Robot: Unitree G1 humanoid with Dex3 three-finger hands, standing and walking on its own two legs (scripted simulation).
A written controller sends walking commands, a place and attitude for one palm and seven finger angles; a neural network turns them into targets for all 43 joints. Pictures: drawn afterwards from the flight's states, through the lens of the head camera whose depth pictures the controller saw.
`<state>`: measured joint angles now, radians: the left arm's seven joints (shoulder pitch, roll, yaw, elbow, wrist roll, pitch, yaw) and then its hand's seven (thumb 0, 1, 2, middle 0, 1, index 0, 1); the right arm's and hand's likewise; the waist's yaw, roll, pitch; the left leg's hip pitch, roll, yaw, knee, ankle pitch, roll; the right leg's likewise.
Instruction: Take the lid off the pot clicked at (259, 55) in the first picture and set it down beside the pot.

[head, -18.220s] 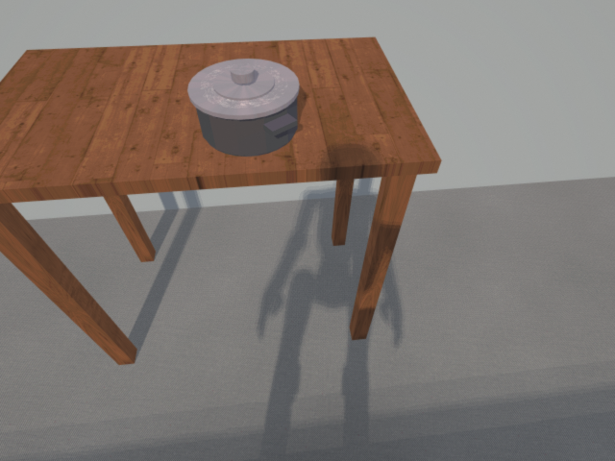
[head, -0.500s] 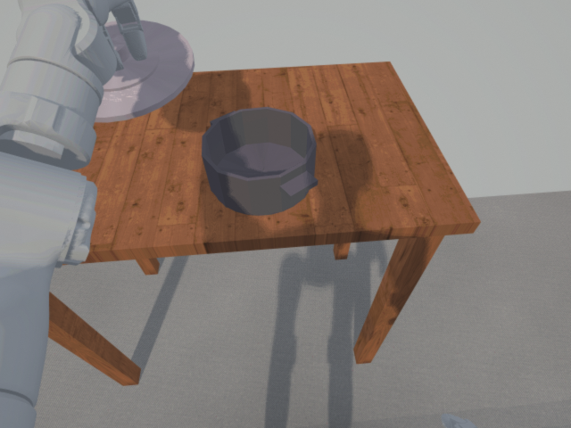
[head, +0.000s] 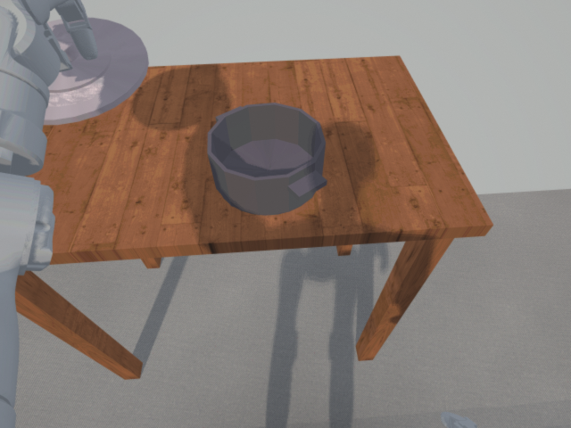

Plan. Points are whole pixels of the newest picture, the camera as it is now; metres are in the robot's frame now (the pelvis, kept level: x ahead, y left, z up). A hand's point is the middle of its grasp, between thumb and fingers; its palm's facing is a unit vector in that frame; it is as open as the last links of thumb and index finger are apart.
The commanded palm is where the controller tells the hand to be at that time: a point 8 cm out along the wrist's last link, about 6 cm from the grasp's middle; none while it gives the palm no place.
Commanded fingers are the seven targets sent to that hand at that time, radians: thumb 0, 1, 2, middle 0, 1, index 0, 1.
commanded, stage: move the lid sideways beside the pot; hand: left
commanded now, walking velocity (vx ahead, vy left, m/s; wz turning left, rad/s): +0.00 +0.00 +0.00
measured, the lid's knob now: (58, 48) +0.51 +0.26 +0.27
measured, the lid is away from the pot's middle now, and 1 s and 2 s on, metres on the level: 0.24 0.23 0.23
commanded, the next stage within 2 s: lower the lid onto the table in 0.16 s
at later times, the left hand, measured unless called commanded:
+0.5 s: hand (54, 62) +0.47 +0.25 +0.27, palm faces -0.22 -0.14 -0.97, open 5.8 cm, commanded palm +0.45 +0.24 +0.34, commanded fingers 0.00 0.69 1.01 -0.76 -1.14 -0.96 -1.12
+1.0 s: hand (75, 89) +0.47 +0.24 +0.24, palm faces -0.26 -0.13 -0.96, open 5.8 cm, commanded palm +0.45 +0.24 +0.31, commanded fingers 0.00 0.69 1.01 -0.76 -1.14 -0.96 -1.12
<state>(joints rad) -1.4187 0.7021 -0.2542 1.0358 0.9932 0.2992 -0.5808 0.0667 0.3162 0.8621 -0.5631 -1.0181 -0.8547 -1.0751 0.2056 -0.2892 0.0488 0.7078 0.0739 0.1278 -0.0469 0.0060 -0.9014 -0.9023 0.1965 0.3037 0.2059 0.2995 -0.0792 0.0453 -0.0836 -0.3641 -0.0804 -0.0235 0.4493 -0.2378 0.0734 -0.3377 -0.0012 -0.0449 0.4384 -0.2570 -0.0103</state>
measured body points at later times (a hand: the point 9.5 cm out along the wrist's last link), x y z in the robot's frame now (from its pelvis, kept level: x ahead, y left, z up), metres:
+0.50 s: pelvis +0.00 +0.01 +0.00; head +0.04 -0.01 +0.45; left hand +0.48 +0.26 +0.33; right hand +0.10 -0.25 -0.13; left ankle -0.02 +0.07 -0.74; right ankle -0.03 -0.11 -0.74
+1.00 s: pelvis +0.00 +0.01 +0.00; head +0.03 -0.01 +0.45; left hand +0.48 +0.25 +0.30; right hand +0.10 -0.26 -0.13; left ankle -0.02 +0.07 -0.74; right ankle -0.03 -0.11 -0.74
